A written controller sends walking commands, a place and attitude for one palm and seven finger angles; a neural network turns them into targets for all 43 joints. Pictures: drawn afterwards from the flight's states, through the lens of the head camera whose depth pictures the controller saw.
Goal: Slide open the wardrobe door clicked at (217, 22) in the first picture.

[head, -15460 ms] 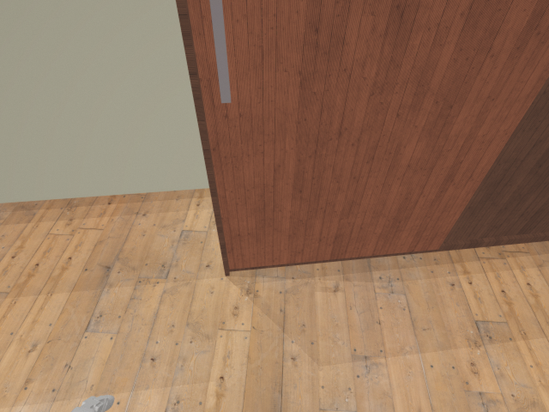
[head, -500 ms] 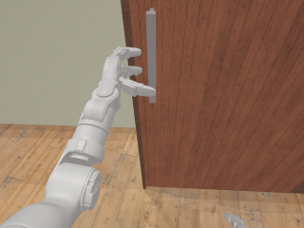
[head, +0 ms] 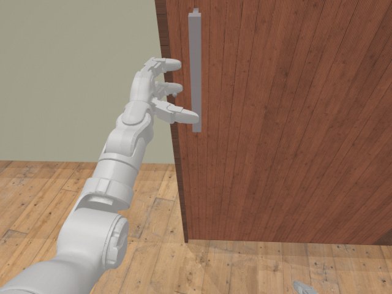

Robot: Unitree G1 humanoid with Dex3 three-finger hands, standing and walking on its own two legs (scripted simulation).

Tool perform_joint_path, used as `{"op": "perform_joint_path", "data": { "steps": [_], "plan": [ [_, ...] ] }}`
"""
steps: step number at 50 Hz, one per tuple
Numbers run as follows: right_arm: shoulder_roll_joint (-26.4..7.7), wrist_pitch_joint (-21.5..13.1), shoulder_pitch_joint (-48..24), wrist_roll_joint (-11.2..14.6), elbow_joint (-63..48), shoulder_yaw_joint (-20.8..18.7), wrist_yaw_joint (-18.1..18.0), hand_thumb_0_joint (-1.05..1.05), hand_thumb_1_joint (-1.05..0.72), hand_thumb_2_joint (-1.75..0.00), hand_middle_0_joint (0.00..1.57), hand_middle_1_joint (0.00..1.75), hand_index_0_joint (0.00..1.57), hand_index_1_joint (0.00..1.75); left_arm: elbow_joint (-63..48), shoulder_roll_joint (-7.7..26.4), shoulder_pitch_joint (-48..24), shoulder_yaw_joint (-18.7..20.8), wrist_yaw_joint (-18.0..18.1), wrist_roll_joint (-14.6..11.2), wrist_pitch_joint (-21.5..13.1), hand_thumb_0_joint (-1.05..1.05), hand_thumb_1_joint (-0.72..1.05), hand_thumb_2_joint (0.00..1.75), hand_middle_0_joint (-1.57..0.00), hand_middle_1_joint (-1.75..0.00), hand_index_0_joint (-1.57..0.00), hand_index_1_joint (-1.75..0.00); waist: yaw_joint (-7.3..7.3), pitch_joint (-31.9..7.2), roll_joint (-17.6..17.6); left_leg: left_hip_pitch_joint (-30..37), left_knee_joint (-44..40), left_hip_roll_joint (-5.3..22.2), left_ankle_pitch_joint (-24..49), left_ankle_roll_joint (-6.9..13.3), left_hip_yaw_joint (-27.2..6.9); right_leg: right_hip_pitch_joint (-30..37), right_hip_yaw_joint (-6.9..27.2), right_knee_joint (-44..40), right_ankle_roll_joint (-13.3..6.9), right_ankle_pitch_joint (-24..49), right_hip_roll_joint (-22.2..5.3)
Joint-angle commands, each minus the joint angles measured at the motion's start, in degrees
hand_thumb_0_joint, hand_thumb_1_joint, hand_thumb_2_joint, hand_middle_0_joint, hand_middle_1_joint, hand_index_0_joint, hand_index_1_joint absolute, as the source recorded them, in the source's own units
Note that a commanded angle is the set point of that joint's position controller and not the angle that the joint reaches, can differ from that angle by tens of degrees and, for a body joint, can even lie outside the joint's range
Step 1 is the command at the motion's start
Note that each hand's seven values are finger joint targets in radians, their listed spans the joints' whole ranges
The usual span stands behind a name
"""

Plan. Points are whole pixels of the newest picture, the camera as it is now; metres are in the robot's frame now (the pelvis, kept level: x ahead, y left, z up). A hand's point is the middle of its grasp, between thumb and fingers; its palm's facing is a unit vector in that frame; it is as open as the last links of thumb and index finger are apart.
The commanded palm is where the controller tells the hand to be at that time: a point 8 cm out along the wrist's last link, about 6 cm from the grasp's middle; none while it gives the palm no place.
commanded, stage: move the hooked fingers beside the handle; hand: left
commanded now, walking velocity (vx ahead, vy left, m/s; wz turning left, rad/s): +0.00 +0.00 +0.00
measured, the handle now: (196, 77) +0.52 +0.02 +0.21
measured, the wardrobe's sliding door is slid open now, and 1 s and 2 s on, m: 0.00 0.00 0.00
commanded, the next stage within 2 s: feel for the door with the fingertips in 1.08 s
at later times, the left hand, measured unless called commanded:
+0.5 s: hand (169, 92) +0.45 +0.08 +0.22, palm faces -0.02 -1.00 +0.00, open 14.0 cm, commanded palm +0.42 +0.13 +0.21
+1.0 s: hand (168, 96) +0.43 +0.07 +0.22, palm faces -0.01 -1.00 -0.01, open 14.0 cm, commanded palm +0.42 +0.13 +0.21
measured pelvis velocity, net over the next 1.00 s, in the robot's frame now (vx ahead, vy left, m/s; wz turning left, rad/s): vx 0.01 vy -0.01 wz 0.02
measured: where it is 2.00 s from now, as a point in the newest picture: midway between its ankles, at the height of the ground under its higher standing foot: outside the picture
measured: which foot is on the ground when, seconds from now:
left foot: down 0.00-1.00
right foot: down 0.00-1.00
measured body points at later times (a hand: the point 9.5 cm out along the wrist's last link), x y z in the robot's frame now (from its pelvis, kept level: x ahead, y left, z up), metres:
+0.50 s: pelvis +0.02 +0.00 +0.00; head +0.01 -0.02 +0.45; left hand +0.44 +0.13 +0.22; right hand +0.16 -0.23 -0.11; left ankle -0.01 +0.10 -0.74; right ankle +0.01 -0.09 -0.74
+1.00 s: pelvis +0.01 -0.01 +0.00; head -0.01 -0.02 +0.45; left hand +0.43 +0.13 +0.22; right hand +0.17 -0.23 -0.10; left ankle -0.01 +0.10 -0.74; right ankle +0.01 -0.09 -0.74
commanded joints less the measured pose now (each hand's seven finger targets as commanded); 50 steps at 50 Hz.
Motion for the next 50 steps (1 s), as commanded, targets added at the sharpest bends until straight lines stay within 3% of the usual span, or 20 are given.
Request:
{"op": "perform_joint_path", "data": {
  "steps": [1,5,7,9,10,12,13,17,18,20,27,31,35,38,40,42,43,46,48,50],
  "plan": [
    [-6.2,-2.8,-6.1,0.1,-8.7,-1.8,-0.7,0.0,-0.9,-0.9,0.2,0.3,0.2,0.3,-15.3,7.4,-28.4,2.9,-0.4,-0.9,-3.2,0.0,-0.5,0.3,-0.3,-1.2,-0.3,-1.2,0.47,-16.5,-7.1,4.1,-2.1,1.4,11.9,0.2,-1.6,6.9,1.4,-2.1,0.8,12.2,-1.8],
    [-6.0,-2.6,-6.4,0.1,-8.7,-1.8,-0.6,0.0,-0.9,-0.9,0.2,0.3,0.2,0.3,-17.1,7.8,-28.8,2.6,0.3,0.0,-3.3,0.0,-0.5,0.3,-0.3,-1.2,-0.3,-1.2,0.19,-15.3,-6.4,4.6,-1.8,1.5,12.6,0.3,-1.7,6.0,1.4,-1.9,0.8,12.6,-1.8],
    [-5.9,-2.4,-6.8,0.0,-9.4,-1.9,-0.5,0.0,-0.9,-0.9,0.2,0.3,0.2,0.3,-18.9,7.7,-27.1,2.5,0.4,0.4,-3.3,0.0,-0.5,0.3,-0.3,-1.2,-0.3,-1.2,0.94,-16.7,-5.3,5.4,-1.5,1.4,14.6,0.2,-1.5,7.2,1.3,-1.4,0.7,14.5,-1.9],
    [-6.0,-2.0,-6.9,0.1,-8.9,-1.7,-0.7,0.0,-0.9,-0.9,0.2,0.3,0.2,0.3,-17.7,8.2,-27.6,2.5,0.0,0.3,-2.4,0.0,-0.5,0.3,-0.3,-1.2,-0.3,-1.2,0.16,-15.7,-5.8,4.8,-1.5,1.4,13.7,0.2,-1.3,6.6,1.5,-1.7,0.9,14.4,-1.9],
    [-5.9,-1.9,-7.0,0.2,-9.0,-1.5,-0.7,0.0,-0.9,-0.9,0.2,0.3,0.2,0.3,-17.2,6.3,-28.6,0.6,-0.3,0.4,-1.8,0.0,-0.5,0.3,-0.3,-1.2,-0.3,-1.2,-0.44,-14.4,-4.9,4.7,-1.6,1.4,12.6,0.2,-1.5,5.5,1.4,-1.9,0.9,13.3,-1.9],
    [-6.2,-1.7,-6.8,0.2,-8.9,-1.7,-0.8,0.0,-0.9,-0.9,0.2,0.3,0.2,0.3,-15.9,6.7,-28.1,0.8,-0.4,0.6,-1.2,0.0,-0.5,0.3,-0.3,-1.2,-0.3,-1.2,-0.39,-14.2,-6.1,4.9,-1.6,1.6,12.7,0.2,-1.9,5.1,1.1,-2.0,0.8,12.5,-1.9],
    [-6.1,-1.5,-7.0,0.3,-9.0,-1.6,-0.9,0.0,-0.9,-0.9,0.2,0.3,0.2,0.3,-15.7,6.5,-28.0,0.8,-0.5,0.4,-0.8,0.0,-0.5,0.3,-0.3,-1.2,-0.3,-1.2,-0.38,-14.4,-4.4,5.1,-1.6,1.4,12.7,0.1,-1.9,4.9,1.3,-1.9,0.7,12.5,-1.9],
    [-6.2,-1.3,-7.2,0.0,-9.3,-1.6,-1.1,0.0,-0.9,-0.9,0.2,0.3,0.2,0.3,-16.5,8.6,-28.7,3.0,-0.7,-0.6,-0.8,0.0,-0.5,0.3,-0.3,-1.2,-0.3,-1.2,0.27,-17.4,-5.2,5.3,-1.1,1.1,15.1,0.1,-1.8,7.5,1.3,-1.3,0.7,15.7,-2.0],
    [-5.9,-1.4,-7.3,0.1,-9.4,-1.4,-1.0,0.0,-0.9,-0.9,0.2,0.3,0.2,0.3,-17.7,6.9,-29.6,1.6,-1.0,-0.9,-1.2,0.0,-0.5,0.3,-0.3,-1.2,-0.3,-1.2,-0.2,-17.5,-4.6,5.7,-0.9,1.1,15.9,0.2,-1.9,7.3,1.4,-1.1,0.7,16.8,-2.0],
    [-6.1,-1.4,-6.8,-0.1,-9.4,-1.5,-0.9,0.0,-0.9,-0.9,0.2,0.3,0.2,0.3,-18.4,9.6,-29.0,4.0,-1.0,-0.8,-1.9,0.0,-0.5,0.3,-0.3,-1.2,-0.3,-1.2,0.37,-19.0,-5.7,5.7,-0.7,1.1,17.3,0.2,-1.7,8.7,1.5,-0.6,0.7,19.0,-2.0],
    [-6.4,-0.7,-6.8,0.2,-10.1,-1.9,-0.5,0.0,-0.9,-0.9,0.2,0.3,0.2,0.3,-18.5,8.5,-23.5,3.2,-1.8,-0.3,-0.9,0.0,-0.5,0.3,-0.3,-1.2,-0.3,-1.2,0.93,-18.5,-6.0,5.8,-0.6,1.2,19.9,0.1,-1.5,9.6,1.0,-0.2,0.7,21.6,-2.0],
    [-6.1,-0.7,-7.6,0.3,-10.6,-1.8,-0.2,0.0,-0.9,-0.9,0.2,0.3,0.2,0.3,-22.8,5.5,-23.6,0.8,-2.4,-0.9,0.2,0.0,-0.5,0.3,-0.3,-1.2,-0.3,-1.2,0.37,-18.4,-4.4,7.1,-0.2,1.2,20.9,-0.1,-1.4,8.6,0.9,0.0,0.6,22.6,-1.8],
    [-6.0,-0.7,-8.5,0.1,-10.9,-1.8,-0.2,0.0,-0.9,-0.9,0.2,0.3,0.2,0.3,-25.5,6.3,-22.9,1.8,-1.7,-1.2,0.6,0.0,-0.5,0.3,-0.3,-1.2,-0.3,-1.2,0.79,-18.6,-5.6,7.1,0.0,1.1,21.0,0.2,-1.4,9.3,1.0,0.1,0.8,23.2,-1.8],
    [-6.1,-0.1,-9.2,0.0,-10.7,-1.6,-0.6,0.0,-0.9,-0.9,0.2,0.3,0.2,0.3,-25.6,9.6,-23.6,4.0,-1.0,-0.9,0.8,0.0,-0.5,0.3,-0.3,-1.2,-0.3,-1.2,1.07,-17.2,-6.0,5.6,-0.8,1.0,18.3,0.3,-1.5,9.8,1.2,-0.6,0.9,20.5,-2.0],
    [-5.7,-0.1,-9.4,0.1,-10.7,-1.4,-0.6,0.0,-0.9,-0.9,0.2,0.3,0.2,0.3,-25.7,7.4,-24.0,2.0,-0.7,-0.3,1.1,0.0,-0.5,0.3,-0.3,-1.2,-0.3,-1.2,0.61,-16.6,-5.2,6.1,-0.7,1.0,17.4,0.3,-1.3,8.7,1.3,-0.8,0.8,19.2,-2.0],
    [-6.0,0.2,-9.2,0.1,-10.3,-1.5,-0.8,0.0,-0.9,-0.9,0.2,0.3,0.2,0.3,-23.1,8.7,-23.3,2.8,-0.3,0.0,1.5,0.0,-0.5,0.3,-0.3,-1.2,-0.3,-1.2,0.74,-15.5,-5.6,5.7,-1.1,1.2,16.1,0.3,-1.6,8.0,1.1,-1.3,0.8,17.0,-2.0],
    [-5.8,0.1,-9.5,0.2,-10.4,-1.3,-0.7,0.0,-0.9,-0.9,0.2,0.3,0.2,0.3,-23.2,6.7,-24.6,1.1,-0.6,-0.2,1.7,0.0,-0.5,0.3,-0.3,-1.2,-0.3,-1.2,0.13,-14.9,-4.9,5.6,-1.3,1.1,15.1,0.3,-1.6,7.4,1.2,-1.5,0.9,16.3,-2.0],
    [-6.0,0.4,-9.1,0.3,-9.7,-1.1,-1.2,0.0,-0.9,-0.9,0.2,0.3,0.2,0.3,-18.4,7.5,-24.7,2.0,-1.1,-0.7,3.0,0.0,-0.5,0.3,-0.3,-1.2,-0.3,-1.2,-0.31,-12.7,-6.5,4.4,-1.5,1.0,12.1,0.4,-1.8,5.8,1.3,-2.4,1.0,13.2,-2.0],
    [-6.1,0.3,-9.4,0.2,-9.8,-1.1,-1.3,0.0,-0.9,-0.9,0.2,0.3,0.2,0.3,-17.9,7.6,-26.7,1.9,-1.1,-0.7,2.7,0.0,-0.5,0.3,-0.3,-1.2,-0.3,-1.2,-0.46,-12.9,-4.2,4.4,-1.6,0.9,11.1,0.5,-1.8,5.5,1.7,-2.7,1.0,11.8,-2.3],
    [-5.9,0.0,-8.8,0.2,-9.5,-0.9,-1.3,0.0,-0.9,-0.9,0.2,0.3,0.2,0.3,-15.9,6.9,-28.0,1.5,-1.2,-0.9,2.2,0.0,-0.5,0.3,-0.3,-1.2,-0.3,-1.2,-0.73,-12.8,-4.9,3.8,-1.4,0.7,10.3,0.5,-2.1,5.1,1.6,-2.7,0.9,11.1,-2.2]
  ]
}}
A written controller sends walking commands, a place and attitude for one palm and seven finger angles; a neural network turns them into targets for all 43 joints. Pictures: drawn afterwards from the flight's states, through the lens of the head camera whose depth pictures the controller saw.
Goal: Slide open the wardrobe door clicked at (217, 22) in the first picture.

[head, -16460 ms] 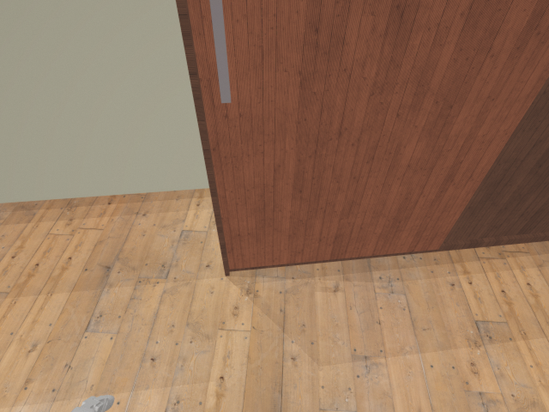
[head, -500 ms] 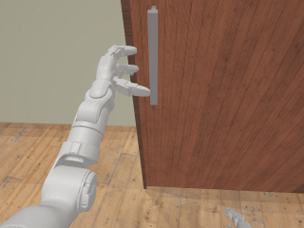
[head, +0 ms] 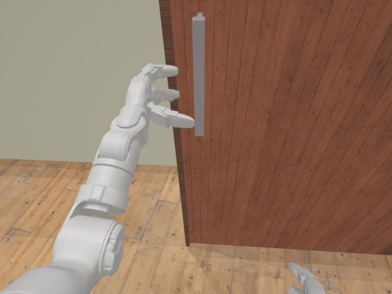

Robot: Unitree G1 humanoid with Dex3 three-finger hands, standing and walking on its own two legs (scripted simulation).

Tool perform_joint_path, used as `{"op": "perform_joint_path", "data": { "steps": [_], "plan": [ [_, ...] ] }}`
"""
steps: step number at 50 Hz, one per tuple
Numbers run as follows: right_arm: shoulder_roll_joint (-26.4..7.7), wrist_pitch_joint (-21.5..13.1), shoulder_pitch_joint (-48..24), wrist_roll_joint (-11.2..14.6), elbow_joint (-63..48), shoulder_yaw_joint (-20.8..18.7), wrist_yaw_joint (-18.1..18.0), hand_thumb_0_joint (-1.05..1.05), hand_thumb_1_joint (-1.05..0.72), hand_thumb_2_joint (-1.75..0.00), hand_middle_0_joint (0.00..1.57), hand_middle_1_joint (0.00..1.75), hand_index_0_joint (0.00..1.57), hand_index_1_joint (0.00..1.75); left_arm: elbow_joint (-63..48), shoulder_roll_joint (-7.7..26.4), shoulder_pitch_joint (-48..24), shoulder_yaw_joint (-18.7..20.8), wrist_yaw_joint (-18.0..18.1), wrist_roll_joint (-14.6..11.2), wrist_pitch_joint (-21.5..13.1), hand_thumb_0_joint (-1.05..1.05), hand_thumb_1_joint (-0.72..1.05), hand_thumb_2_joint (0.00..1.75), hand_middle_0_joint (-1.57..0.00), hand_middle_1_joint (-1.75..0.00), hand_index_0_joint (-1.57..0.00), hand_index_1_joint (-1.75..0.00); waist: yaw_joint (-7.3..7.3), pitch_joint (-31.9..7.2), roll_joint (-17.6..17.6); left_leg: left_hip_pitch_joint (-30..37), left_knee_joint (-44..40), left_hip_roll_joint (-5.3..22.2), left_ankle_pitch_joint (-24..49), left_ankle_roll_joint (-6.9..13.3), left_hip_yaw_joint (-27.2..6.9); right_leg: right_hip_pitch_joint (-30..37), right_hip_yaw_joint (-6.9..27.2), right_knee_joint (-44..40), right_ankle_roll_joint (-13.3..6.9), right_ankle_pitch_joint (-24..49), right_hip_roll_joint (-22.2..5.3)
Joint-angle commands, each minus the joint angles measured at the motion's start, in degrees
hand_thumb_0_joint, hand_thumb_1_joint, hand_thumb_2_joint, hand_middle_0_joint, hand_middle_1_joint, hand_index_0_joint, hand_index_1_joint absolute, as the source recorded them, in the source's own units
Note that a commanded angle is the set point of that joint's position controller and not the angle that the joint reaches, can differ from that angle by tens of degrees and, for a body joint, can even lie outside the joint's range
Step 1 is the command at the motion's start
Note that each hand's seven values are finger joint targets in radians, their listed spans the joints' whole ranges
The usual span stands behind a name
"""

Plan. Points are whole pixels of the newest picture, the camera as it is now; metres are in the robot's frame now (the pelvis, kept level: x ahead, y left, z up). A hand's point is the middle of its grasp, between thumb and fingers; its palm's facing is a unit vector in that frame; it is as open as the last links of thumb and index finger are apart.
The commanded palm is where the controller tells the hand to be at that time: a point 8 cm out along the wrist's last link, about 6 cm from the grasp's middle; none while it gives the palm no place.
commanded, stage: move the hooked fingers beside the handle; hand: left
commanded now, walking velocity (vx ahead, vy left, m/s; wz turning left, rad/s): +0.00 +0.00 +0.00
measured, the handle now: (199, 81) +0.51 +0.02 +0.21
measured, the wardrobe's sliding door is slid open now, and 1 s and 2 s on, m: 0.00 0.00 0.00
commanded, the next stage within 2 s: feel for the door with the fingertips in 0.08 s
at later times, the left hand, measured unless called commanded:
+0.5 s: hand (189, 98) +0.43 +0.04 +0.21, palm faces -0.06 -1.00 +0.00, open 14.0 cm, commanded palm +0.41 +0.10 +0.21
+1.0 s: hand (186, 92) +0.45 +0.05 +0.22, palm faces -0.05 -1.00 +0.01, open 14.0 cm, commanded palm +0.43 +0.10 +0.21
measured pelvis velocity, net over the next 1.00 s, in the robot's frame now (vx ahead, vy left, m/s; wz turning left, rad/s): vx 0.00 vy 0.00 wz -0.01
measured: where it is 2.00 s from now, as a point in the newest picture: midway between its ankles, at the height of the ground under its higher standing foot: outside the picture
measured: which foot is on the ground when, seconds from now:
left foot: down 0.00-1.00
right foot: down 0.00-1.00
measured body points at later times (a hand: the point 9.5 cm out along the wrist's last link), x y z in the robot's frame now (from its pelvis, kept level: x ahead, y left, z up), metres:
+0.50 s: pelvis +0.00 +0.00 +0.00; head -0.01 -0.02 +0.45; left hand +0.43 +0.09 +0.22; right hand +0.11 -0.24 -0.12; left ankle -0.02 +0.10 -0.74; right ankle +0.00 -0.08 -0.74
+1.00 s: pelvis +0.00 +0.00 +0.00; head +0.00 -0.01 +0.45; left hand +0.45 +0.10 +0.22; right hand +0.12 -0.23 -0.12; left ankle -0.02 +0.10 -0.74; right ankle +0.00 -0.08 -0.74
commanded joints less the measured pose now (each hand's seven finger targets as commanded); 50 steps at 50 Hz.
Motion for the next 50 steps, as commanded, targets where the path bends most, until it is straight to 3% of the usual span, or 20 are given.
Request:
{"op": "perform_joint_path", "data": {
  "steps": [1,6,8,9,11,14,15,18,21,22,24,28,30,34,37,38,41,43,47,50],
  "plan": [
    [-6.1,-2.9,-4.2,-0.1,-7.3,-1.8,-0.9,0.0,-0.9,-0.9,0.2,0.3,0.2,0.3,-9.9,7.1,-32.1,2.1,0.0,-0.4,-4.9,0.0,-0.5,0.3,-0.3,-1.2,-0.3,-1.2,-1.39,-14.2,-5.4,2.7,-1.7,0.6,12.0,1.0,-1.0,4.1,2.7,-2.7,1.4,13.3,-2.5],
    [-5.9,-4.1,-3.3,-0.2,-7.0,-2.1,-0.7,0.0,-0.9,-0.9,0.2,0.3,0.2,0.3,-10.8,6.3,-36.2,1.2,0.2,-0.4,-8.8,0.0,-0.5,0.3,-0.3,-1.2,-0.3,-1.2,-1.72,-17.8,-5.4,3.8,-1.3,0.6,13.3,1.0,-1.3,5.0,2.7,-1.8,1.4,14.6,-2.3],
    [-6.0,-4.4,-3.4,-0.2,-7.2,-2.1,-0.6,0.0,-0.9,-0.9,0.2,0.3,0.2,0.3,-10.8,7.2,-34.6,2.1,0.2,-0.6,-10.0,0.0,-0.5,0.3,-0.3,-1.2,-0.3,-1.2,-0.79,-19.2,-4.9,4.0,-1.3,0.6,14.5,1.0,-1.2,6.2,2.8,-1.4,1.3,15.8,-2.3],
    [-6.1,-4.5,-3.0,-0.2,-6.8,-2.1,-0.6,0.0,-0.9,-0.9,0.2,0.3,0.2,0.3,-10.2,7.4,-35.5,2.0,0.2,-0.5,-10.2,0.0,-0.5,0.3,-0.3,-1.2,-0.3,-1.2,-1.25,-19.2,-5.6,3.5,-1.3,0.5,14.2,1.0,-1.1,6.5,2.8,-1.4,1.4,16.1,-2.3],
    [-6.1,-4.4,-2.5,-0.1,-6.2,-2.1,-0.5,0.0,-0.9,-0.9,0.2,0.3,0.2,0.3,-6.3,6.2,-32.9,1.7,0.2,-0.2,-9.3,0.0,-0.5,0.3,-0.3,-1.2,-0.3,-1.2,-1.17,-16.3,-6.8,2.2,-1.7,0.7,12.9,1.0,-0.9,5.2,2.6,-1.8,1.5,15.0,-2.2],
    [-6.4,-4.3,-2.3,-0.1,-6.2,-2.3,-0.3,0.0,-0.9,-0.9,0.2,0.3,0.2,0.3,-3.8,7.1,-30.9,3.2,0.9,0.0,-7.9,0.0,-0.5,0.3,-0.3,-1.2,-0.3,-1.2,-0.45,-14.4,-8.1,0.5,-2.1,0.7,11.5,1.2,-0.7,4.9,2.7,-2.5,1.7,13.4,-2.3],
    [-6.5,-4.1,-2.1,-0.1,-6.1,-2.2,-0.4,0.0,-0.9,-0.9,0.2,0.3,0.2,0.3,-4.1,7.4,-32.2,3.1,1.1,0.3,-7.6,0.0,-0.5,0.3,-0.3,-1.2,-0.3,-1.2,-0.8,-14.1,-6.9,0.4,-2.2,0.7,11.1,1.1,-0.5,4.6,2.9,-2.7,1.7,13.0,-2.5],
    [-6.0,-4.6,-2.1,-0.2,-6.6,-2.4,0.1,0.0,-0.9,-0.9,0.2,0.3,0.2,0.3,-7.6,4.4,-34.1,1.1,2.1,0.6,-8.3,0.0,-0.5,0.3,-0.3,-1.2,-0.3,-1.2,-0.79,-15.9,-4.0,2.2,-1.9,0.8,13.1,0.9,-0.6,4.8,2.6,-2.0,1.3,14.2,-2.3],
    [-5.8,-5.3,-2.0,-0.3,-6.8,-2.7,0.2,0.0,-0.9,-0.9,0.2,0.3,0.2,0.3,-11.1,2.5,-34.8,-0.1,2.4,0.1,-9.7,0.0,-0.5,0.3,-0.3,-1.2,-0.3,-1.2,-1.01,-18.8,-4.7,3.8,-1.3,0.8,14.8,0.9,-0.4,5.6,2.8,-1.4,1.3,16.6,-2.0],
    [-6.0,-5.3,-1.7,-0.4,-6.7,-2.9,0.2,0.0,-0.9,-0.9,0.2,0.3,0.2,0.3,-10.8,2.9,-34.0,0.4,2.7,0.1,-10.1,0.0,-0.5,0.3,-0.3,-1.2,-0.3,-1.2,-0.75,-18.8,-7.4,3.5,-1.5,1.0,15.5,0.9,-0.7,6.3,2.3,-1.3,1.4,16.7,-2.0],
    [-6.0,-5.3,-1.7,-0.4,-6.2,-2.8,0.1,0.0,-0.9,-0.9,0.2,0.3,0.2,0.3,-10.5,3.9,-34.1,1.4,3.0,0.0,-9.8,0.0,-0.5,0.3,-0.3,-1.2,-0.3,-1.2,-0.93,-17.5,-8.1,2.8,-1.6,0.9,14.4,1.0,-0.4,5.9,2.7,-1.6,1.7,16.5,-1.9],
    [-5.8,-5.4,-2.1,-0.6,-6.2,-2.8,0.1,0.0,-0.9,-0.9,0.2,0.3,0.2,0.3,-11.9,3.6,-34.6,0.7,4.0,1.1,-9.3,0.0,-0.5,0.3,-0.3,-1.2,-0.3,-1.2,-0.72,-17.7,-6.6,3.2,-1.6,0.8,14.7,1.1,-0.2,6.2,3.0,-1.7,1.6,16.9,-2.1],
    [-5.6,-5.2,-2.0,-0.6,-5.8,-2.6,0.0,0.0,-0.9,-0.9,0.2,0.3,0.2,0.3,-11.1,3.1,-36.3,-0.1,4.1,1.5,-8.8,0.0,-0.5,0.3,-0.3,-1.2,-0.3,-1.2,-1.4,-16.9,-5.3,3.1,-1.4,0.6,14.2,1.1,0.0,5.2,2.9,-1.7,1.7,16.7,-2.2],
    [-5.9,-4.6,-1.8,-0.6,-5.1,-2.4,-0.3,0.0,-0.9,-0.9,0.2,0.3,0.2,0.3,-6.1,4.7,-36.4,1.5,3.9,1.2,-7.3,0.0,-0.5,0.3,-0.3,-1.2,-0.3,-1.2,-1.81,-14.6,-6.5,1.8,-1.7,0.6,11.9,1.1,-0.1,4.1,3.0,-2.6,1.9,14.3,-2.3],
    [-6.1,-4.5,-1.4,-0.7,-5.3,-2.5,-0.3,0.0,-0.9,-0.9,0.2,0.3,0.2,0.3,-4.7,5.1,-36.1,2.2,3.6,1.0,-7.6,0.0,-0.5,0.3,-0.3,-1.2,-0.3,-1.2,-1.12,-16.3,-6.5,2.0,-1.7,0.6,13.9,1.0,-0.4,5.5,2.9,-1.9,1.7,16.2,-2.5],
    [-5.8,-4.5,-1.7,-0.7,-5.6,-2.4,-0.2,0.0,-0.9,-0.9,0.2,0.3,0.2,0.3,-5.4,4.8,-36.4,2.2,3.5,0.7,-7.9,0.0,-0.5,0.3,-0.3,-1.2,-0.3,-1.2,-1.16,-16.9,-5.4,2.3,-1.5,0.5,14.3,1.0,-0.2,5.6,3.1,-1.8,1.7,17.2,-2.5],
    [-6.0,-4.6,-0.6,-0.7,-5.0,-2.4,-0.1,0.0,-0.9,-0.9,0.2,0.3,0.2,0.3,-2.6,4.2,-37.8,1.6,3.0,0.7,-8.6,0.0,-0.5,0.3,-0.3,-1.2,-0.3,-1.2,-2.22,-15.5,-7.3,1.4,-1.3,0.5,13.6,1.0,-0.3,4.6,3.0,-1.8,1.8,17.1,-2.4],
    [-6.0,-4.8,-0.5,-0.6,-5.4,-2.6,0.0,0.0,-0.9,-0.9,0.2,0.3,0.2,0.3,-2.9,3.6,-37.8,1.1,3.0,1.0,-9.5,0.0,-0.5,0.3,-0.3,-1.2,-0.3,-1.2,-1.95,-16.6,-6.0,2.1,-1.1,0.6,14.3,1.0,-0.4,4.5,2.9,-1.3,1.7,17.2,-2.4],
    [-6.4,-4.8,0.5,-0.7,-5.0,-2.8,0.0,0.0,-0.9,-0.9,0.2,0.3,0.2,0.3,-1.8,5.1,-39.5,2.0,2.8,0.9,-10.5,0.0,-0.5,0.3,-0.3,-1.2,-0.3,-1.2,-2.16,-17.7,-7.8,1.9,-1.1,0.7,14.8,1.0,-0.6,5.2,2.7,-1.2,1.8,17.8,-2.4],
    [-6.0,-5.3,0.7,-0.8,-5.3,-3.0,0.2,0.0,-0.9,-0.9,0.2,0.3,0.2,0.3,-5.0,4.6,-41.1,1.6,2.7,1.0,-11.6,0.0,-0.5,0.3,-0.3,-1.2,-0.3,-1.2,-1.91,-20.9,-4.9,3.7,-0.3,0.6,17.9,0.9,-0.2,5.8,2.8,-0.2,1.5,21.1,-2.2]
  ]
}}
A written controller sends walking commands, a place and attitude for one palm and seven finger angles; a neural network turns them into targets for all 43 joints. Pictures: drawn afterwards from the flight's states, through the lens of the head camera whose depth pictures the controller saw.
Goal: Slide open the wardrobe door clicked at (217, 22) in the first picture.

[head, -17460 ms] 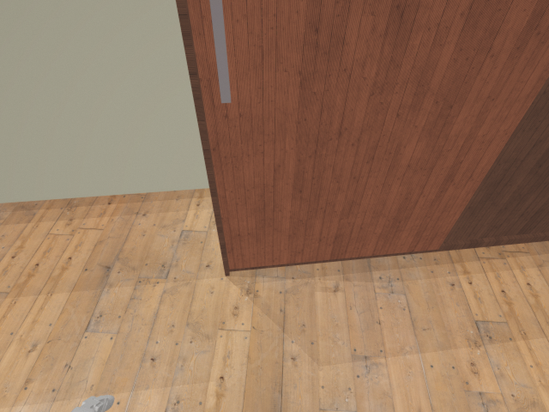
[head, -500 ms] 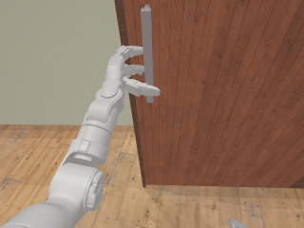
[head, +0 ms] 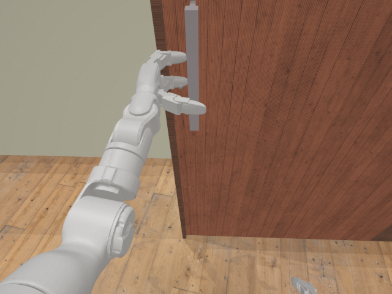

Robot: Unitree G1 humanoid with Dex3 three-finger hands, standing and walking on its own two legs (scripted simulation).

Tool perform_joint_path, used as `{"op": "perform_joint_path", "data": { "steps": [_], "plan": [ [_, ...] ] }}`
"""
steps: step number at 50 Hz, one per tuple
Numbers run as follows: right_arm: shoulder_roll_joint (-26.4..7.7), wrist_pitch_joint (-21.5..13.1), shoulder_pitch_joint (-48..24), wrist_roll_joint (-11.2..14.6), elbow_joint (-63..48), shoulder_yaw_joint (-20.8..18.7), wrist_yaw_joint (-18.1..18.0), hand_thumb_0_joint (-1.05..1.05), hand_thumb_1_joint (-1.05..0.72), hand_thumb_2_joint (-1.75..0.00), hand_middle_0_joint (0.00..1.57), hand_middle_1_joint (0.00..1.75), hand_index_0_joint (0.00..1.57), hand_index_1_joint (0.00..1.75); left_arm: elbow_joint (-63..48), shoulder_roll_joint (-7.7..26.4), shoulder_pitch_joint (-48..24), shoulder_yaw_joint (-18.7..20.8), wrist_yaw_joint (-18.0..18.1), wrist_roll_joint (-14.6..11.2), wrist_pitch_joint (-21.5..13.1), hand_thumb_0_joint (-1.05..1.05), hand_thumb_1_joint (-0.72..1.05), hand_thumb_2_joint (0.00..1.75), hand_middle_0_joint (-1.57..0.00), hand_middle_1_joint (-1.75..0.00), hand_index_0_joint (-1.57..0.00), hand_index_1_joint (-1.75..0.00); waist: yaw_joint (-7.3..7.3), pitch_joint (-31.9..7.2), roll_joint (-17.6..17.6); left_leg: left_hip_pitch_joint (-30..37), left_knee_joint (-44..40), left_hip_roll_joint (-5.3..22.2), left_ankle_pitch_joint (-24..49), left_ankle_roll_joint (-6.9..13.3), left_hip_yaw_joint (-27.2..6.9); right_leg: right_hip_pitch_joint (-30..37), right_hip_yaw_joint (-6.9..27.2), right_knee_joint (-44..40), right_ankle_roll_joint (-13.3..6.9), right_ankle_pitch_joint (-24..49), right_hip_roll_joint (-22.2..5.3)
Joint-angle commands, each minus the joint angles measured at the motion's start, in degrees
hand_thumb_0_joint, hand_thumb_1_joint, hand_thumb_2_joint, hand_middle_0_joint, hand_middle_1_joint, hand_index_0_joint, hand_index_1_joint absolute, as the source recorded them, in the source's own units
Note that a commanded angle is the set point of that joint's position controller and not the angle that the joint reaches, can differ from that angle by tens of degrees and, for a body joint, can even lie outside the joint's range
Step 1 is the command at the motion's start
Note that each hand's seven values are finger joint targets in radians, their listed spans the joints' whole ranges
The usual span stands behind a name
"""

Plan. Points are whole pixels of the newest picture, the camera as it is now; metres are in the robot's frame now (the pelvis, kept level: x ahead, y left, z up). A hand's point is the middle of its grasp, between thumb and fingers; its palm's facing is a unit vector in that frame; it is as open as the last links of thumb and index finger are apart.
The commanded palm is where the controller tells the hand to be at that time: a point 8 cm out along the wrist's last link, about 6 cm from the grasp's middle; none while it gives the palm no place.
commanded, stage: feel for the door with the fingertips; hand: left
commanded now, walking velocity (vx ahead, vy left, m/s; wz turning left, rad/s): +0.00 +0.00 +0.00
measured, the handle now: (193, 74) +0.51 +0.02 +0.21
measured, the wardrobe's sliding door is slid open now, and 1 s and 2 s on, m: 0.00 0.00 0.00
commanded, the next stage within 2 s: slide the fingers in behind the handle in 0.20 s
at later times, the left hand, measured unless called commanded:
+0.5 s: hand (179, 84) +0.46 +0.05 +0.22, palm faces -0.06 -1.00 +0.01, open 14.0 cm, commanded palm +0.43 +0.10 +0.21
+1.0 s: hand (187, 88) +0.44 +0.03 +0.22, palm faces -0.04 -1.00 -0.01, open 14.0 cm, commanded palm +0.42 +0.08 +0.21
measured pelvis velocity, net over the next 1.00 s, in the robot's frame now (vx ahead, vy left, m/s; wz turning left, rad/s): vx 0.00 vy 0.00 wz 0.00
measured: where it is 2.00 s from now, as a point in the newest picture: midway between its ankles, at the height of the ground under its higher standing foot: outside the picture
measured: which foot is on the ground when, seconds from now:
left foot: down 0.00-1.00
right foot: down 0.00-1.00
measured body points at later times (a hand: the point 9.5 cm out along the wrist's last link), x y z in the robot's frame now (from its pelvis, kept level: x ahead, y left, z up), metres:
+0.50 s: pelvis +0.00 +0.01 +0.00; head +0.01 -0.01 +0.45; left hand +0.46 +0.10 +0.22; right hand +0.09 -0.24 -0.12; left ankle -0.02 +0.10 -0.74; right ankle +0.00 -0.09 -0.74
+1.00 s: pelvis +0.00 +0.00 +0.00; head +0.00 -0.01 +0.45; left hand +0.44 +0.09 +0.22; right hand +0.13 -0.23 -0.12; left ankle -0.02 +0.10 -0.74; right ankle +0.00 -0.09 -0.74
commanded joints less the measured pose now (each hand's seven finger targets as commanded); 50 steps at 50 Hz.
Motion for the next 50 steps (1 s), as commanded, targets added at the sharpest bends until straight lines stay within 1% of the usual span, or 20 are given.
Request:
{"op": "perform_joint_path", "data": {
  "steps": [1,5,6,8,12,13,14,17,18,19,21,22,25,28,29,32,37,38,41,50],
  "plan": [
    [-6.0,-3.0,-2.1,0.0,-7.3,-2.2,-0.4,0.0,-0.9,-0.9,0.2,0.3,0.2,0.3,-16.1,6.8,-32.6,1.1,0.0,0.2,-5.9,0.0,-0.5,0.3,-0.3,-1.2,-0.3,-1.2,-0.49,-21.6,-4.5,6.4,-0.4,0.7,18.3,0.5,-0.8,8.8,2.3,-0.5,1.2,21.3,-2.0],
    [-6.3,-3.0,-1.3,0.1,-6.6,-2.2,-0.3,0.0,-0.9,-0.9,0.2,0.3,0.2,0.3,-13.4,6.2,-31.6,0.7,0.2,0.5,-5.4,0.0,-0.5,0.3,-0.3,-1.2,-0.3,-1.2,-1.16,-18.2,-6.3,5.1,-0.9,1.0,16.7,0.5,-1.0,7.3,1.9,-1.0,1.4,19.5,-1.8],
    [-6.4,-3.0,-1.2,0.1,-6.5,-2.2,-0.3,0.0,-0.9,-0.9,0.2,0.3,0.2,0.3,-11.8,7.0,-30.3,1.9,0.4,0.5,-4.8,0.0,-0.5,0.3,-0.3,-1.2,-0.3,-1.2,-0.57,-17.2,-6.8,4.3,-1.1,1.0,15.9,0.5,-1.0,6.9,1.9,-1.3,1.4,18.4,-1.8],
    [-6.9,-2.5,-1.1,0.1,-6.1,-2.2,-0.5,0.0,-0.9,-0.9,0.2,0.3,0.2,0.3,-8.9,9.3,-30.2,3.4,0.7,0.6,-3.8,0.0,-0.5,0.3,-0.3,-1.2,-0.3,-1.2,-0.85,-15.4,-7.5,2.9,-1.5,0.9,13.9,0.8,-0.8,6.6,2.2,-2.0,1.7,16.6,-2.1],
    [-6.8,-2.5,-0.3,-0.2,-6.2,-2.3,-0.6,0.0,-0.9,-0.9,0.2,0.3,0.2,0.3,-8.5,10.3,-33.4,4.3,1.4,1.0,-4.7,0.0,-0.5,0.3,-0.3,-1.2,-0.3,-1.2,-0.73,-16.1,-7.2,2.4,-1.6,0.9,13.2,0.8,-0.9,7.1,2.4,-2.1,1.7,15.4,-2.3],
    [-6.7,-2.7,-0.5,-0.2,-6.1,-2.2,-0.5,0.0,-0.9,-0.9,0.2,0.3,0.2,0.3,-9.1,10.0,-34.6,3.7,1.3,1.3,-5.5,0.0,-0.5,0.3,-0.3,-1.2,-0.3,-1.2,-1.18,-16.7,-4.9,3.1,-1.4,0.9,13.3,0.7,-0.8,6.5,2.5,-1.9,1.5,15.4,-2.2],
    [-6.6,-3.2,0.0,-0.3,-6.1,-2.1,-0.5,0.0,-0.9,-0.9,0.2,0.3,0.2,0.3,-9.6,8.9,-36.0,2.9,1.3,1.1,-6.2,0.0,-0.5,0.3,-0.3,-1.2,-0.3,-1.2,-1.54,-17.6,-4.8,3.5,-1.0,0.9,13.8,0.7,-0.8,6.4,2.5,-1.6,1.5,16.0,-2.1],
    [-6.8,-3.7,0.9,-0.3,-6.3,-2.8,-0.3,0.0,-0.9,-0.9,0.2,0.3,0.2,0.3,-10.8,9.2,-33.4,3.0,0.4,1.0,-8.3,0.0,-0.5,0.3,-0.3,-1.2,-0.3,-1.2,-0.76,-21.8,-5.8,5.1,-0.6,1.1,17.9,0.5,-0.8,8.8,2.2,-0.5,1.3,20.3,-1.9],
    [-6.7,-3.8,0.6,-0.1,-6.5,-2.6,-0.2,0.0,-0.9,-0.9,0.2,0.3,0.2,0.3,-11.7,9.2,-32.4,2.9,-0.1,0.8,-8.6,0.0,-0.5,0.3,-0.3,-1.2,-0.3,-1.2,-0.5,-22.2,-4.3,5.5,-0.6,1.0,18.4,0.4,-0.6,8.9,2.3,-0.4,1.1,20.9,-1.8],
    [-6.6,-4.1,0.6,0.0,-6.5,-2.7,-0.1,0.0,-0.9,-0.9,0.2,0.3,0.2,0.3,-12.5,7.3,-33.3,1.2,-0.6,0.7,-8.7,0.0,-0.5,0.3,-0.3,-1.2,-0.3,-1.2,-1.11,-22.1,-3.5,6.1,-0.4,1.0,18.4,0.3,-0.5,8.2,2.2,-0.4,1.2,21.0,-1.7],
    [-6.7,-4.3,0.7,0.1,-6.7,-2.8,0.1,0.0,-0.9,-0.9,0.2,0.3,0.2,0.3,-12.6,7.0,-30.4,1.3,-1.2,0.4,-8.3,0.0,-0.5,0.3,-0.3,-1.2,-0.3,-1.2,-0.55,-22.0,-4.5,6.1,-0.4,1.2,19.0,0.2,-0.6,8.2,2.1,-0.3,1.1,21.4,-1.5],
    [-7.1,-4.0,0.8,0.1,-6.8,-3.0,0.0,0.0,-0.9,-0.9,0.2,0.3,0.2,0.3,-11.7,8.1,-27.2,2.5,-1.2,0.3,-7.8,0.0,-0.5,0.3,-0.3,-1.2,-0.3,-1.2,0.07,-21.8,-6.8,5.7,-0.8,1.3,19.4,0.3,-0.6,9.4,1.7,-0.5,1.2,21.5,-1.6],
    [-6.9,-3.8,-0.1,0.5,-6.9,-2.7,0.2,0.0,-0.9,-0.9,0.2,0.3,0.2,0.3,-13.6,6.3,-28.4,1.0,-1.0,0.2,-5.8,0.0,-0.5,0.3,-0.3,-1.2,-0.3,-1.2,-0.66,-18.0,-5.7,4.8,-1.1,1.2,17.3,0.4,-0.5,7.4,1.7,-1.2,1.3,19.9,-1.6],
    [-6.6,-3.7,-1.5,0.5,-7.4,-2.7,0.1,0.0,-0.9,-0.9,0.2,0.3,0.2,0.3,-16.9,5.8,-28.3,0.6,0.1,0.3,-4.9,0.0,-0.5,0.3,-0.3,-1.2,-0.3,-1.2,-0.13,-18.0,-3.5,5.9,-1.1,1.3,17.5,0.3,-0.7,6.8,1.7,-1.2,1.1,18.5,-1.5],
    [-6.4,-3.9,-1.6,0.4,-7.2,-2.6,0.1,0.0,-0.9,-0.9,0.2,0.3,0.2,0.3,-17.7,4.7,-29.5,-0.2,0.3,0.1,-4.7,0.0,-0.5,0.3,-0.3,-1.2,-0.3,-1.2,-0.83,-17.7,-4.6,6.2,-0.9,1.3,17.0,0.3,-0.8,6.3,1.7,-1.4,1.2,18.1,-1.5],
    [-6.5,-3.6,-2.2,0.3,-7.2,-2.6,-0.1,0.0,-0.9,-0.9,0.2,0.3,0.2,0.3,-18.6,5.5,-28.7,0.6,1.2,0.0,-4.5,0.0,-0.5,0.3,-0.3,-1.2,-0.3,-1.2,-0.19,-17.5,-6.8,5.8,-1.2,1.4,16.3,0.4,-1.0,7.2,1.7,-1.6,1.3,16.9,-1.5],
    [-6.1,-3.2,-2.9,0.0,-6.5,-2.3,-0.4,0.0,-0.9,-0.9,0.2,0.3,0.2,0.3,-16.4,5.2,-29.4,0.2,2.6,1.1,-3.6,0.0,-0.5,0.3,-0.3,-1.2,-0.3,-1.2,-0.6,-16.2,-5.9,5.4,-1.5,1.4,13.9,0.4,-0.9,6.0,1.9,-1.9,1.5,14.4,-1.8],
    [-5.9,-3.3,-2.9,-0.1,-6.6,-2.0,-0.4,0.0,-0.9,-0.9,0.2,0.3,0.2,0.3,-16.5,4.2,-31.1,-0.4,2.9,1.1,-3.6,0.0,-0.5,0.3,-0.3,-1.2,-0.3,-1.2,-1.21,-15.9,-5.4,5.6,-1.5,1.3,13.8,0.4,-1.1,5.3,2.0,-1.8,1.5,14.6,-1.8],
    [-5.6,-3.5,-3.2,-0.1,-6.8,-1.9,-0.4,0.0,-0.9,-0.9,0.2,0.3,0.2,0.3,-16.1,2.0,-31.0,-1.8,2.7,0.8,-3.6,0.0,-0.5,0.3,-0.3,-1.2,-0.3,-1.2,-1.13,-17.1,-5.4,6.1,-1.0,1.1,14.5,0.2,-1.1,5.6,1.9,-1.4,1.3,15.6,-1.6],
    [-5.6,-3.6,-2.9,-0.2,-6.4,-2.0,-0.2,0.0,-0.9,-0.9,0.2,0.3,0.2,0.3,-13.6,0.7,-31.4,-2.0,2.3,0.1,-4.0,0.0,-0.5,0.3,-0.3,-1.2,-0.3,-1.2,-1.21,-17.5,-6.6,5.5,-0.9,0.9,14.4,0.2,-1.2,5.8,1.8,-1.1,1.3,16.3,-1.8]
  ]
}}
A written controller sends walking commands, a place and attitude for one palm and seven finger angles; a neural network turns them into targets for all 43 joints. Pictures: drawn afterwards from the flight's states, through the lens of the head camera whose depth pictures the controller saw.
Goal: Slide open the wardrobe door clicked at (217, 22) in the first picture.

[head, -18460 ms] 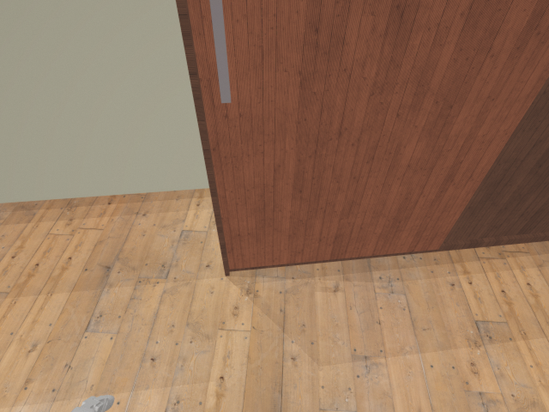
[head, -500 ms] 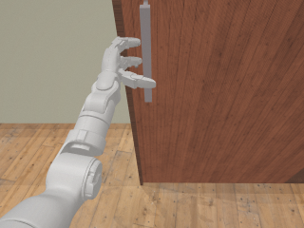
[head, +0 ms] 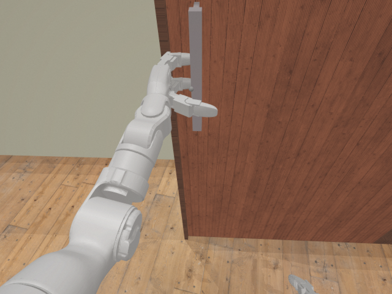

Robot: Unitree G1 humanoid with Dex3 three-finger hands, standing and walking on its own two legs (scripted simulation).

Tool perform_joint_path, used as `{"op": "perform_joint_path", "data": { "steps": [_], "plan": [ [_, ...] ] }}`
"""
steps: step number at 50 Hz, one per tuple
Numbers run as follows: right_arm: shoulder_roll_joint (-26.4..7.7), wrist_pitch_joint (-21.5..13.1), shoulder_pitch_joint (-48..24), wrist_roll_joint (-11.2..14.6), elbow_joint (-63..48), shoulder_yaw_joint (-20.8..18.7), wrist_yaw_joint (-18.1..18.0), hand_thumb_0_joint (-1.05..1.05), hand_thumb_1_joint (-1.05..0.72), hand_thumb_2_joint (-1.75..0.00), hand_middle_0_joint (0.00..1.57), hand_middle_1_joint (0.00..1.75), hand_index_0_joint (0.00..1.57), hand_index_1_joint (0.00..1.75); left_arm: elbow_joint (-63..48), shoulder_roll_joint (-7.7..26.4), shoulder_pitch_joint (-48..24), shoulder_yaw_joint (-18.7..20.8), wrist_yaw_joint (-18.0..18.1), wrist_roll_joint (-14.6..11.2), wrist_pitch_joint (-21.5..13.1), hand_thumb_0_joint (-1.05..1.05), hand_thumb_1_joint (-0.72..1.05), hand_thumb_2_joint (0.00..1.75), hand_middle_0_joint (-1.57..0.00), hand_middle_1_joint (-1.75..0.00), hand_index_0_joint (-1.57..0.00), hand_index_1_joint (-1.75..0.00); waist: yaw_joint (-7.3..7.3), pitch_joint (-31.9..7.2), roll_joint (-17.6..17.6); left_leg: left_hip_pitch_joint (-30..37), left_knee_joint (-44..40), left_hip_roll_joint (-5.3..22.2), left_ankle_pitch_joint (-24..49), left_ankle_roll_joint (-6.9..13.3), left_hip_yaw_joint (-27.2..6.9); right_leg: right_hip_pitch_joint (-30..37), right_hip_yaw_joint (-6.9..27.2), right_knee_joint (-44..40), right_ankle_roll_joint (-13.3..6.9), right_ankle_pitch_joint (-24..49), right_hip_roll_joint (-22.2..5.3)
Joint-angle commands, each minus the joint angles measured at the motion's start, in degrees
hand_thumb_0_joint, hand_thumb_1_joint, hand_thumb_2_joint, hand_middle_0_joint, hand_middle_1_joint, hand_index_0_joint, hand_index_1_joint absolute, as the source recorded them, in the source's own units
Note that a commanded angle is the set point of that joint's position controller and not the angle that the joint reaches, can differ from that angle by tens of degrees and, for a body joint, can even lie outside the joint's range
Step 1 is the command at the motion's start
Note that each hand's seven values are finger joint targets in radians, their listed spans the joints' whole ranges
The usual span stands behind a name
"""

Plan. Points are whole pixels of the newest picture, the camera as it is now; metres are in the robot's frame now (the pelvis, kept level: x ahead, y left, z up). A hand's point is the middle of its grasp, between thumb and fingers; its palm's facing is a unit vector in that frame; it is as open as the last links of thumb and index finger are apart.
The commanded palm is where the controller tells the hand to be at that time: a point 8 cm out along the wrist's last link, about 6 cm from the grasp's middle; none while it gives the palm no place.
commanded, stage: slide the fingers in behind the handle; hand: left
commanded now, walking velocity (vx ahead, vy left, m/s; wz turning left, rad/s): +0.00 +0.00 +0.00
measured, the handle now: (196, 74) +0.51 +0.02 +0.21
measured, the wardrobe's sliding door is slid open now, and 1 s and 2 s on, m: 0.00 0.00 0.00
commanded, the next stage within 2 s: grip the handle and tug to test in 1.12 s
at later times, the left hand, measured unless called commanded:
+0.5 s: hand (203, 89) +0.45 +0.00 +0.22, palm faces -0.05 -1.00 -0.01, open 14.0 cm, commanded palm +0.43 +0.06 +0.22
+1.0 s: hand (205, 91) +0.45 +0.00 +0.21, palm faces -0.05 -1.00 -0.01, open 14.1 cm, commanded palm +0.43 +0.05 +0.22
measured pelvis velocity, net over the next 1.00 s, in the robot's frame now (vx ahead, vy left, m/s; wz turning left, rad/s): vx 0.00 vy -0.01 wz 0.00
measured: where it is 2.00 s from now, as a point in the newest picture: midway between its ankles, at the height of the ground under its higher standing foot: outside the picture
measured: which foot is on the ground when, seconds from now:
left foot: down 0.00-1.00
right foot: down 0.00-1.00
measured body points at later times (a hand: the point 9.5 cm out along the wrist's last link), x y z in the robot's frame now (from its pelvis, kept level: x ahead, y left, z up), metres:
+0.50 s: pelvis +0.00 -0.01 +0.00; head +0.00 -0.02 +0.45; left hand +0.45 +0.06 +0.22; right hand +0.10 -0.24 -0.12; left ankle -0.02 +0.10 -0.74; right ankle +0.00 -0.09 -0.74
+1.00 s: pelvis +0.00 -0.01 +0.00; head +0.00 -0.03 +0.45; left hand +0.45 +0.05 +0.21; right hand +0.11 -0.24 -0.13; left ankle -0.02 +0.10 -0.74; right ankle +0.00 -0.09 -0.74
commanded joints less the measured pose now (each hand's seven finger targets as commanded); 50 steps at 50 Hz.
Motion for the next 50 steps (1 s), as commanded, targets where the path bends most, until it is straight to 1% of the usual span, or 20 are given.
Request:
{"op": "perform_joint_path", "data": {
  "steps": [1,2,6,8,10,12,17,20,22,23,27,29,33,39,41,42,43,45,47,50],
  "plan": [
    [-6.1,-2.6,-2.4,0.1,-6.7,-1.9,-0.6,0.0,-0.9,-0.9,0.2,0.3,0.2,0.3,-12.9,1.9,-32.1,-1.2,-0.7,-0.1,-4.6,0.0,-0.5,0.3,-0.3,-1.2,-0.3,-1.2,-2.17,-16.8,-6.3,5.8,-1.3,1.2,14.4,0.1,-1.1,5.3,1.8,-1.8,1.2,16.4,-1.5],
    [-6.3,-2.6,-2.0,0.1,-6.7,-2.2,-0.5,0.0,-0.9,-0.9,0.2,0.3,0.2,0.3,-12.5,2.4,-31.8,-0.8,-0.5,0.0,-4.9,0.0,-0.5,0.3,-0.3,-1.2,-0.3,-1.2,-1.8,-17.3,-6.9,5.9,-1.3,1.2,15.0,0.1,-1.4,5.7,1.7,-1.7,1.2,16.6,-1.5],
    [-6.2,-2.7,-1.4,-0.1,-6.1,-2.1,-0.4,0.0,-0.9,-0.9,0.2,0.3,0.2,0.3,-11.9,3.0,-33.4,-0.2,0.3,0.3,-5.0,0.0,-0.5,0.3,-0.3,-1.2,-0.3,-1.2,-2.24,-17.0,-7.0,5.1,-1.2,1.1,14.4,0.1,-1.3,5.4,1.9,-1.7,1.3,16.7,-1.5],
    [-6.3,-2.6,-1.4,-0.2,-6.2,-2.2,-0.4,0.0,-0.9,-0.9,0.2,0.3,0.2,0.3,-11.5,3.4,-32.6,0.6,0.9,0.1,-5.1,0.0,-0.5,0.3,-0.3,-1.2,-0.3,-1.2,-1.72,-17.4,-8.2,4.5,-1.5,1.1,14.4,0.2,-1.3,6.2,1.7,-1.6,1.3,16.4,-1.5],
    [-6.1,-2.7,-1.5,-0.4,-6.2,-2.2,-0.3,0.0,-0.9,-0.9,0.2,0.3,0.2,0.3,-12.4,3.5,-33.3,0.9,1.3,0.2,-5.4,0.0,-0.5,0.3,-0.3,-1.2,-0.3,-1.2,-1.63,-18.5,-7.1,4.6,-1.3,0.9,14.6,0.2,-0.9,6.7,2.1,-1.5,1.3,17.2,-1.6],
    [-6.3,-2.4,-1.1,-0.5,-6.1,-2.3,-0.2,0.0,-0.9,-0.9,0.2,0.3,0.2,0.3,-11.0,5.0,-31.4,2.3,2.0,0.7,-5.8,0.0,-0.5,0.3,-0.3,-1.2,-0.3,-1.2,-0.56,-18.7,-7.2,3.8,-1.6,1.0,15.3,0.1,-1.0,8.1,2.0,-1.3,1.2,17.5,-1.7],
    [-6.3,-2.2,-1.1,-0.6,-6.7,-2.6,0.0,0.0,-0.9,-0.9,0.2,0.3,0.2,0.3,-12.9,5.4,-29.0,2.6,2.3,1.3,-6.7,0.0,-0.5,0.3,-0.3,-1.2,-0.3,-1.2,-0.35,-19.7,-9.5,3.5,-1.6,0.9,17.1,0.4,-0.2,10.6,2.4,-1.3,1.6,21.9,-1.8],
    [-6.2,-2.0,-0.9,-0.5,-6.8,-2.6,0.0,0.0,-0.9,-0.9,0.2,0.3,0.2,0.3,-13.9,4.9,-29.4,1.8,1.6,1.6,-6.1,0.0,-0.5,0.3,-0.3,-1.2,-0.3,-1.2,-0.9,-18.8,-7.6,3.9,-1.6,0.8,16.2,0.4,0.2,9.4,2.6,-1.7,1.6,21.5,-1.7],
    [-6.4,-1.7,-0.8,-0.3,-6.6,-2.7,-0.1,0.0,-0.9,-0.9,0.2,0.3,0.2,0.3,-11.7,4.8,-28.4,1.7,1.4,1.6,-5.1,0.0,-0.5,0.3,-0.3,-1.2,-0.3,-1.2,-1.03,-17.0,-8.3,3.5,-1.8,0.8,14.9,0.5,0.1,8.9,2.4,-2.4,1.7,19.9,-1.8],
    [-6.3,-1.7,-1.3,-0.2,-6.6,-2.4,-0.2,0.0,-0.9,-0.9,0.2,0.3,0.2,0.3,-12.2,4.3,-29.8,1.2,1.3,1.4,-4.7,0.0,-0.5,0.3,-0.3,-1.2,-0.3,-1.2,-1.62,-16.0,-6.9,3.3,-1.9,0.7,13.7,0.6,0.1,7.8,2.7,-2.8,1.8,18.8,-1.8],
    [-6.0,-2.0,-1.4,-0.2,-6.4,-2.6,-0.3,0.0,-0.9,-0.9,0.2,0.3,0.2,0.3,-13.4,2.9,-32.3,0.1,1.7,1.0,-4.8,0.0,-0.5,0.3,-0.3,-1.2,-0.3,-1.2,-1.87,-17.1,-5.7,4.3,-1.6,0.8,13.5,0.5,-0.3,7.5,2.5,-2.7,1.6,17.5,-1.8],
    [-5.7,-2.6,-1.5,-0.3,-6.6,-2.6,0.0,0.0,-0.9,-0.9,0.2,0.3,0.2,0.3,-15.9,0.8,-33.4,-1.6,1.7,0.6,-5.8,0.0,-0.5,0.3,-0.3,-1.2,-0.3,-1.2,-1.93,-19.4,-5.3,5.6,-1.1,0.7,15.4,0.3,-0.6,7.9,2.4,-1.7,1.3,19.5,-1.5],
    [-6.1,-2.8,-1.3,-0.4,-6.2,-2.7,0.0,0.0,-0.9,-0.9,0.2,0.3,0.2,0.3,-14.3,1.2,-33.6,-0.9,2.0,0.1,-6.7,0.0,-0.5,0.3,-0.3,-1.2,-0.3,-1.2,-2.08,-19.7,-8.4,5.2,-1.3,0.7,15.1,0.4,-0.7,8.2,2.3,-1.5,1.6,19.5,-1.5],
    [-5.9,-3.1,-1.1,-0.4,-5.5,-2.5,0.1,0.0,-0.9,-0.9,0.2,0.3,0.2,0.3,-12.0,1.9,-35.1,-0.8,2.0,0.7,-7.2,0.0,-0.5,0.3,-0.3,-1.2,-0.3,-1.2,-2.28,-18.6,-7.2,4.6,-1.0,0.5,13.7,0.5,-0.6,7.1,2.6,-1.7,1.7,18.5,-1.7],
    [-5.6,-3.2,-1.0,-0.4,-5.4,-2.4,0.2,0.0,-0.9,-0.9,0.2,0.3,0.2,0.3,-11.4,0.1,-35.6,-2.2,1.9,1.0,-7.3,0.0,-0.5,0.3,-0.3,-1.2,-0.3,-1.2,-2.66,-18.3,-5.8,4.8,-0.9,0.5,13.3,0.4,-0.6,6.2,2.5,-1.6,1.6,18.0,-1.6],
    [-5.8,-3.1,-0.7,-0.4,-5.3,-2.6,0.2,0.0,-0.9,-0.9,0.2,0.3,0.2,0.3,-10.9,0.5,-35.6,-2.2,2.1,1.2,-7.5,0.0,-0.5,0.3,-0.3,-1.2,-0.3,-1.2,-2.64,-18.5,-6.9,5.0,-1.0,0.6,13.9,0.4,-0.9,6.6,2.3,-1.5,1.6,18.0,-1.8],
    [-5.7,-3.3,-0.9,-0.4,-5.6,-2.5,0.4,0.0,-0.9,-0.9,0.2,0.3,0.2,0.3,-12.4,0.2,-36.2,-2.4,2.2,1.2,-7.8,0.0,-0.5,0.3,-0.3,-1.2,-0.3,-1.2,-2.56,-19.0,-5.2,5.3,-0.8,0.5,14.2,0.4,-0.9,6.3,2.3,-1.2,1.4,18.3,-1.7],
    [-5.6,-3.6,-0.9,-0.5,-5.6,-2.5,0.4,0.0,-0.9,-0.9,0.2,0.3,0.2,0.3,-11.6,-0.4,-34.5,-2.5,1.8,0.7,-7.8,0.0,-0.5,0.3,-0.3,-1.2,-0.3,-1.2,-2.19,-19.5,-6.6,5.3,-0.6,0.5,15.2,0.3,-0.9,6.8,2.1,-0.9,1.4,19.5,-1.5],
    [-6.1,-3.2,-0.8,-0.4,-5.3,-2.5,0.2,0.0,-0.9,-0.9,0.2,0.3,0.2,0.3,-9.6,1.3,-34.0,-1.1,1.6,0.2,-7.6,0.0,-0.5,0.3,-0.3,-1.2,-0.3,-1.2,-2.33,-18.0,-9.8,4.1,-1.0,0.6,14.1,0.5,-1.0,7.2,2.1,-1.5,1.8,18.8,-1.6],
    [-6.0,-3.3,-1.0,-0.5,-5.1,-2.3,0.0,0.0,-0.9,-0.9,0.2,0.3,0.2,0.3,-9.7,2.6,-35.5,0.3,1.7,0.1,-7.4,0.0,-0.5,0.3,-0.3,-1.2,-0.3,-1.2,-2.34,-17.7,-9.1,3.3,-1.1,0.5,12.6,0.6,-0.8,6.8,2.6,-1.7,1.9,17.9,-1.8]
  ]
}}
